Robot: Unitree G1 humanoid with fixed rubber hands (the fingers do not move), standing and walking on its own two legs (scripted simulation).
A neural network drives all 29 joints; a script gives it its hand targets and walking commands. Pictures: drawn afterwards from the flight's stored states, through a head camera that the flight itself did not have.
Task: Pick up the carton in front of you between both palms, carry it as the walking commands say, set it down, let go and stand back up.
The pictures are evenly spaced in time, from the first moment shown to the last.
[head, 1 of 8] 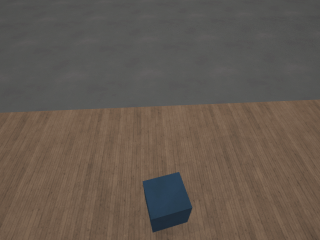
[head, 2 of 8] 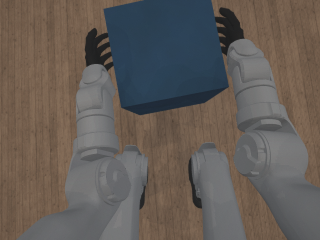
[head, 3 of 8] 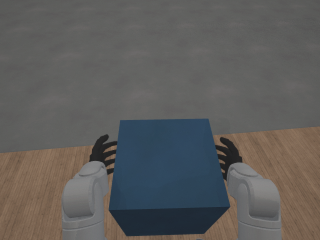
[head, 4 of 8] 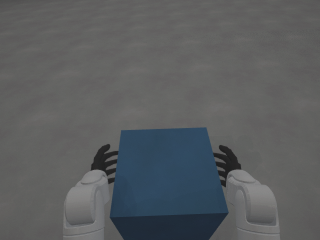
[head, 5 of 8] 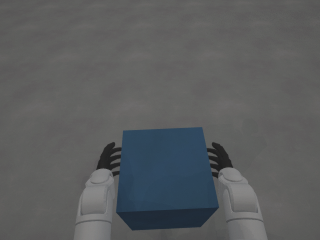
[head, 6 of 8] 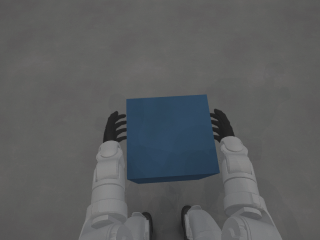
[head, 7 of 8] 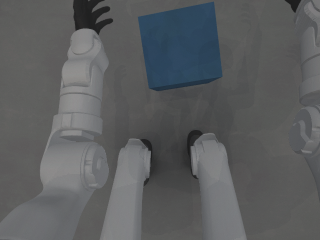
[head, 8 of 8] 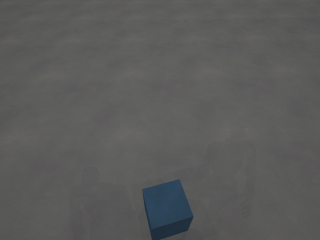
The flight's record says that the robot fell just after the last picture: no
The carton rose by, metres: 0.68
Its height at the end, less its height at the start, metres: -0.09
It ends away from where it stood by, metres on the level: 3.65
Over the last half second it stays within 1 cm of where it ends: yes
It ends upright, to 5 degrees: yes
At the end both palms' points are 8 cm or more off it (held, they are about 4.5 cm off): yes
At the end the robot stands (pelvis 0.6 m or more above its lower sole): yes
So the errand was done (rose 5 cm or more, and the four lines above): yes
